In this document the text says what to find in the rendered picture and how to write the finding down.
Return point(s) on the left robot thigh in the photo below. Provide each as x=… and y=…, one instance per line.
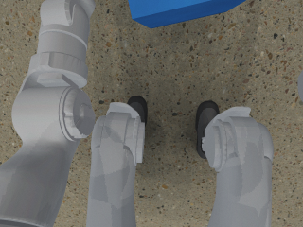
x=112, y=172

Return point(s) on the left robot upper arm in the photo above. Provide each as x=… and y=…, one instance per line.
x=51, y=121

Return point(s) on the left robot foot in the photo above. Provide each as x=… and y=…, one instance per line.
x=140, y=105

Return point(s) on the robot left forearm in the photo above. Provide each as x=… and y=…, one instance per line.
x=63, y=42

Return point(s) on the carton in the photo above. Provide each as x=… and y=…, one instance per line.
x=156, y=13

